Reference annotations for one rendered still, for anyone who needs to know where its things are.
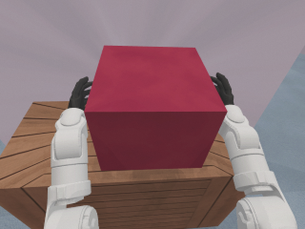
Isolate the right robot hand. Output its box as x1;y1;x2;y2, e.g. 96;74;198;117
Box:
210;73;234;106

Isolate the left robot upper arm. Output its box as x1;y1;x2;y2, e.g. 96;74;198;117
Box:
45;205;99;229

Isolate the left robot hand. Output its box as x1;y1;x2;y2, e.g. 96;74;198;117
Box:
68;76;93;111

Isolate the carton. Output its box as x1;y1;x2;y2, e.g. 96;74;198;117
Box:
84;45;228;171

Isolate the robot left forearm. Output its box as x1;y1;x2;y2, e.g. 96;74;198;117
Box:
44;108;92;229

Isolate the pedestal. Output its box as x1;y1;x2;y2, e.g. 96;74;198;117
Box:
0;101;246;229

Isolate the right robot upper arm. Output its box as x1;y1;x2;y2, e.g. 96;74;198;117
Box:
235;196;296;229

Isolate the robot right forearm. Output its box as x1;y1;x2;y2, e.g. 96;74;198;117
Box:
218;104;297;229

